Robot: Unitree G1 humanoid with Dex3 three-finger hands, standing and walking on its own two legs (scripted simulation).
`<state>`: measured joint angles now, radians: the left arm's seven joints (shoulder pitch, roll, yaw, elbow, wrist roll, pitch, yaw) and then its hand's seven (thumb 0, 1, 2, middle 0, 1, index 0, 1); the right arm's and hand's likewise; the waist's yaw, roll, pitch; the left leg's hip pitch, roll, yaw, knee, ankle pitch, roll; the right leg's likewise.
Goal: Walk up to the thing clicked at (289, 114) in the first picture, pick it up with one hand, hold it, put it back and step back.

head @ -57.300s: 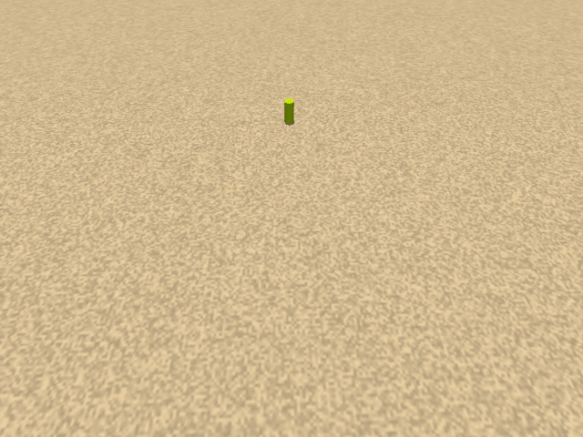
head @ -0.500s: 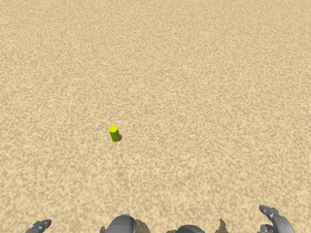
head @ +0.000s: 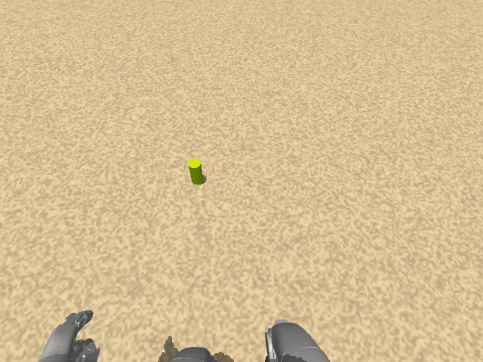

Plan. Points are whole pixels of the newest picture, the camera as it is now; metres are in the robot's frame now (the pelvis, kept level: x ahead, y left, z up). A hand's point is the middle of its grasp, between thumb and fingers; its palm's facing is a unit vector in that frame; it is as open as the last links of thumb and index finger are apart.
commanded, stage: step back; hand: left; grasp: from above
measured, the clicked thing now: (196, 171) +0.93 +0.22 -0.69
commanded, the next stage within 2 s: stand in 1.40 s
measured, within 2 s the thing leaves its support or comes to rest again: neither
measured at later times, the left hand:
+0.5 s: hand out of the picture -0.08 +0.26 -0.13, palm faces +0.02 -0.90 -0.43, open 7.4 cm
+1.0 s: hand out of the picture -0.09 +0.25 -0.13, palm faces +0.04 -0.93 -0.37, open 7.4 cm
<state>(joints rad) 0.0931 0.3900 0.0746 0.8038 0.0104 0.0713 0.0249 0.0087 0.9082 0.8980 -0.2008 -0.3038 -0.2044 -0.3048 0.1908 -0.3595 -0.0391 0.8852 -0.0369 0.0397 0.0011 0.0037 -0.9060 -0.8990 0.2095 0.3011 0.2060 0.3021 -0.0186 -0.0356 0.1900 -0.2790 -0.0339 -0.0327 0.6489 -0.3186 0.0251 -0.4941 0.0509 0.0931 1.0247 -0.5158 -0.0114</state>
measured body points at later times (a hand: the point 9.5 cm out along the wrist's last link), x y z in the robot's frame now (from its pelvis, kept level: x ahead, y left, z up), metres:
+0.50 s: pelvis -0.15 -0.02 +0.00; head -0.13 -0.03 +0.45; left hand -0.08 +0.31 -0.10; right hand -0.09 -0.34 -0.13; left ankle -0.16 +0.12 -0.71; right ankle -0.13 -0.14 -0.72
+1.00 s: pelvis -0.14 -0.02 +0.01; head -0.13 -0.03 +0.46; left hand -0.09 +0.29 -0.11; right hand -0.07 -0.34 -0.12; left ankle -0.10 +0.12 -0.70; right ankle -0.14 -0.13 -0.72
